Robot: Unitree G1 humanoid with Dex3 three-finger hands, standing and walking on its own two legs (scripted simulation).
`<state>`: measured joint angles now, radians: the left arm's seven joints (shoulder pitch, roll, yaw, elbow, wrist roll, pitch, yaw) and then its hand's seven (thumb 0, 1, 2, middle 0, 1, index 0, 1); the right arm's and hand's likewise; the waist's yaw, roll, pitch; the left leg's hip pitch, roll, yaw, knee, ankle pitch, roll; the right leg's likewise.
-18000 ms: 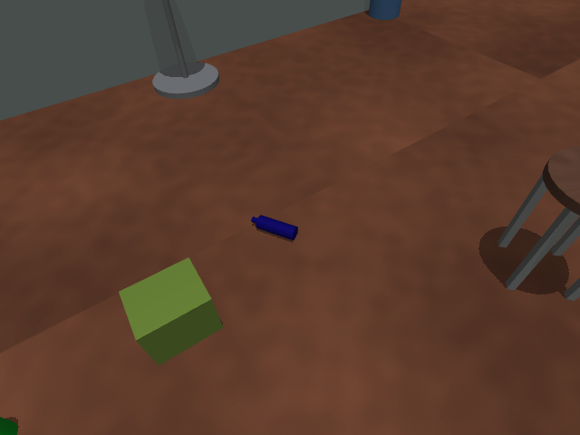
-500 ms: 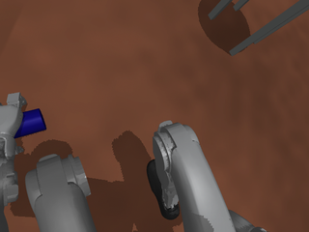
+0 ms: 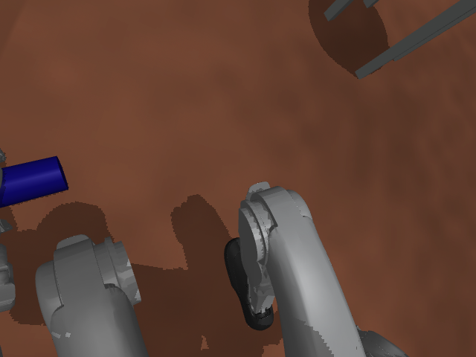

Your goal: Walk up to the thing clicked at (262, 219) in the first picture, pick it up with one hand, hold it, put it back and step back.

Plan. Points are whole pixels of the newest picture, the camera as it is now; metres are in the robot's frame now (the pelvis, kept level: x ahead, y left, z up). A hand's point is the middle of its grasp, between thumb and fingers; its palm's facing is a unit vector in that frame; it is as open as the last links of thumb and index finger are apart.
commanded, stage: close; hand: left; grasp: from above
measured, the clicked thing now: out of the picture +0.41 +0.31 -0.27
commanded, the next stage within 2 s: none
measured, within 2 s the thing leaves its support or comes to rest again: neither
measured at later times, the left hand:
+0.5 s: hand out of the picture +0.41 +0.30 -0.25, palm faces -0.39 -0.16 -0.91, open 11.7 cm
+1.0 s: hand (20, 205) +0.38 +0.26 -0.25, palm faces -0.41 -0.08 -0.91, open 10.1 cm
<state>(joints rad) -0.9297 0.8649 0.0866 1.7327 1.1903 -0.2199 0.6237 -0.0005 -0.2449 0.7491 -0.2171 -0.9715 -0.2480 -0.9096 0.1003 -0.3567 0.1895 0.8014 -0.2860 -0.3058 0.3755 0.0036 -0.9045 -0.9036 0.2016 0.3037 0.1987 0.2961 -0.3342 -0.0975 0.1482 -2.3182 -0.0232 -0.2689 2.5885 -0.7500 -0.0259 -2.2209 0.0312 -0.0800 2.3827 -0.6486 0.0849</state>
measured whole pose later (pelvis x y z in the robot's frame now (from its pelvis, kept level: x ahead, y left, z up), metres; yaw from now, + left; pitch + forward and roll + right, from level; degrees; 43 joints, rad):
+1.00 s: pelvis -0.01 +0.00 +0.01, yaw -1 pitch +24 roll -14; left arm -0.85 0.82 0.06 1.73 1.38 -0.29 0.86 0.00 0.10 0.52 -0.50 -0.70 -0.54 -0.66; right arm 0.03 -0.30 0.21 0.78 -0.30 -0.28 0.35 0.00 -0.90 -0.90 0.20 0.30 0.20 0.30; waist -0.34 -0.13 0.16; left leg -2.26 0.00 -0.28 2.57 -0.75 -0.03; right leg -2.18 0.05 -0.09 2.35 -0.62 0.08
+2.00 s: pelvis +0.00 +0.00 +0.01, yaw -1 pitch +27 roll -15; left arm -0.96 0.85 0.13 1.77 1.24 -0.14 0.81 0.00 0.22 0.36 -0.63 -0.48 -0.65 -0.45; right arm 0.07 -0.38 0.18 0.78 -0.28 -0.32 0.37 0.00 -0.89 -0.90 0.20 0.30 0.20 0.30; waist -0.38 -0.12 0.14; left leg -2.31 -0.01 -0.27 2.56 -0.75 -0.02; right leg -2.22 0.03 -0.09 2.34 -0.63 0.08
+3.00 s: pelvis +0.00 +0.00 +0.03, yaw +4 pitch +33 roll -9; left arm -0.82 0.61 0.03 1.41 1.13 -0.05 0.44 0.00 0.22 0.23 -0.79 -0.42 -0.76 -0.37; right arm 0.09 -0.32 0.01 0.78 -0.16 -0.19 0.36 0.00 -0.92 -0.91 0.20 0.30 0.20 0.30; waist -0.21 0.05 -0.08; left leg -2.30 -0.01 -0.16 2.44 -0.73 -0.01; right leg -2.24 0.00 0.00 2.31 -0.65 0.08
